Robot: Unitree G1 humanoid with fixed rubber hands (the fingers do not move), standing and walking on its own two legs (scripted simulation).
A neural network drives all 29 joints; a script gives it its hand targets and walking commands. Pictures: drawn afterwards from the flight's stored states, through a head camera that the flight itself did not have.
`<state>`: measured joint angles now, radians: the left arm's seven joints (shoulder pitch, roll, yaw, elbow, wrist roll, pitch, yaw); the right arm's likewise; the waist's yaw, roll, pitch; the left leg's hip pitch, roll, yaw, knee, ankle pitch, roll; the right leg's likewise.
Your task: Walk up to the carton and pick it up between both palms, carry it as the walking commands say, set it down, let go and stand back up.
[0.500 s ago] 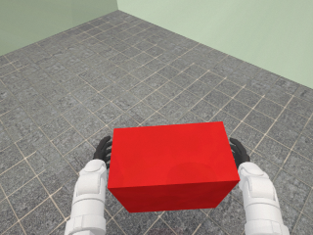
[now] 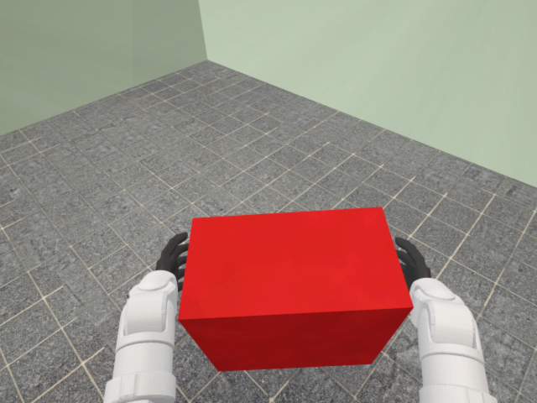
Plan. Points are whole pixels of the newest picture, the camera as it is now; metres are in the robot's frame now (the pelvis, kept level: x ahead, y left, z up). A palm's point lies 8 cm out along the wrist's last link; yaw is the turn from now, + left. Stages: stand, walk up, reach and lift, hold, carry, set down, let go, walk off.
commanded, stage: reach and lift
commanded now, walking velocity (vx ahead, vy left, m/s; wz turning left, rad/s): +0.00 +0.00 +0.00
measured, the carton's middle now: (290, 298) +0.29 +0.00 -0.02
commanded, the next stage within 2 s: hold in 1.08 s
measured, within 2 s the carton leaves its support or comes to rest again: neither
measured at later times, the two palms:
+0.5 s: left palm (167, 282) +0.29 +0.19 +0.04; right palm (412, 285) +0.28 -0.19 +0.04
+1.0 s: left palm (167, 287) +0.28 +0.19 +0.04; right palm (414, 290) +0.27 -0.19 +0.03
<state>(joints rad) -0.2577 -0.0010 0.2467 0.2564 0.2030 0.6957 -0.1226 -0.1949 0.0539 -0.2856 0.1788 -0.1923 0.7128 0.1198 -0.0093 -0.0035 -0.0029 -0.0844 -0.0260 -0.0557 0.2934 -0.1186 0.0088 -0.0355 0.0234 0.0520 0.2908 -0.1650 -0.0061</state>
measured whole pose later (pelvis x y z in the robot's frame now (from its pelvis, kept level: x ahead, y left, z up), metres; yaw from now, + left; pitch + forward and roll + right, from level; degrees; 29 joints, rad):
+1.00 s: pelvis +0.01 +0.00 +0.00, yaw +0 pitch -5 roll +0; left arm -0.15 -0.01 0.21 0.11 0.18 0.73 -0.11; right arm -0.11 0.04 -0.23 0.08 -0.16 0.72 0.12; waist 0.00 0.00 0.03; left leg -0.06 -0.02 -0.05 0.25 -0.11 0.01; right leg -0.02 0.02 0.06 0.26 -0.16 -0.01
